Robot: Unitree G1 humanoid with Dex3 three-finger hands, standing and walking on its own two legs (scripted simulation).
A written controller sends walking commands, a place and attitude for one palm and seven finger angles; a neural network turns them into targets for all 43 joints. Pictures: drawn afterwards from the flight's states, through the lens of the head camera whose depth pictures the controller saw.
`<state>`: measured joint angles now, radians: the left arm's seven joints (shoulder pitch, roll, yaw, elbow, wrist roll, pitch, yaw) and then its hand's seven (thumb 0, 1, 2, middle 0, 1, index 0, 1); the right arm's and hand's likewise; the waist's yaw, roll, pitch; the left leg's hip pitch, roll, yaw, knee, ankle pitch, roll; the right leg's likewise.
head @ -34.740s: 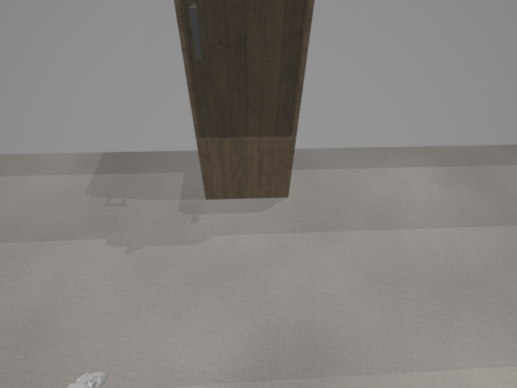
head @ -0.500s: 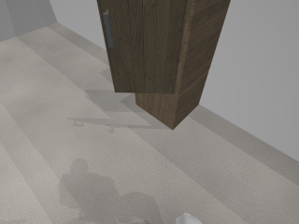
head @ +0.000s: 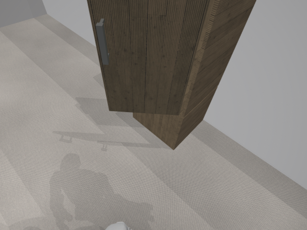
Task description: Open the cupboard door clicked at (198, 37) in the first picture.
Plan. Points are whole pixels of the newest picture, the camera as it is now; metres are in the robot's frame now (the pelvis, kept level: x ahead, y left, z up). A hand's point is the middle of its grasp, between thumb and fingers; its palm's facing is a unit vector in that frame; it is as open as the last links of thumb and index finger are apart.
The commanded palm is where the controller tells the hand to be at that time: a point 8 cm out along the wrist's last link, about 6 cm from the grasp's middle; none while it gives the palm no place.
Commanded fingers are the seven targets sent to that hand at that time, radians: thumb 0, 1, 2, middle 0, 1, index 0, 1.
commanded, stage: take the last steps up to it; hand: left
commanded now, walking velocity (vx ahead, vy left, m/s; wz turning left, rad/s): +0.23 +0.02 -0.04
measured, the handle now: (104, 42) +0.70 +0.24 +0.09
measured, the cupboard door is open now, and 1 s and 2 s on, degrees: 41 41 41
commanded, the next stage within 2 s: come to a stop and stand still in 0.16 s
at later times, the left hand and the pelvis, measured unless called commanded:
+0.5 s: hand (98, 194) +0.24 +0.19 -0.17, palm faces -0.06 -0.98 -0.20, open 7.3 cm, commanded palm none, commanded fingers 0.00 0.90 0.90 -0.20 -0.30 -0.20 -0.30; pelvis +0.15 +0.01 -0.01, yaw -3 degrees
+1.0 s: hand (70, 211) +0.18 +0.26 -0.17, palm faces -0.01 -0.96 -0.27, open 7.4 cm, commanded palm none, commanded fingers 0.00 0.90 0.90 -0.20 -0.30 -0.20 -0.30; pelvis +0.13 +0.06 -0.01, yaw -3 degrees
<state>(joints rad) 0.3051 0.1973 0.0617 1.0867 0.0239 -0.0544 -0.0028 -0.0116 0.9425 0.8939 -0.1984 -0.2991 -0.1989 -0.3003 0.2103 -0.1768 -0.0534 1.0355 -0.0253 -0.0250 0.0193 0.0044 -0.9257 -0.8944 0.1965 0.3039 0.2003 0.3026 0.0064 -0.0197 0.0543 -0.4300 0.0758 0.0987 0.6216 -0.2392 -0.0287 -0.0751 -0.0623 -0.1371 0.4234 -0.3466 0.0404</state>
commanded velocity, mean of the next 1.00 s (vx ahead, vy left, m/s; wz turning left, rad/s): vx -0.06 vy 0.01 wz -0.01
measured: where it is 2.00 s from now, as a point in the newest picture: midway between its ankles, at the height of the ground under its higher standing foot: outside the picture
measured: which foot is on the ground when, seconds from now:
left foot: up 0.00-0.00, down 0.02-0.48, up 0.50-0.74, down 0.76-1.00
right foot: down 0.00-0.04, up 0.06-0.44, down 0.46-1.00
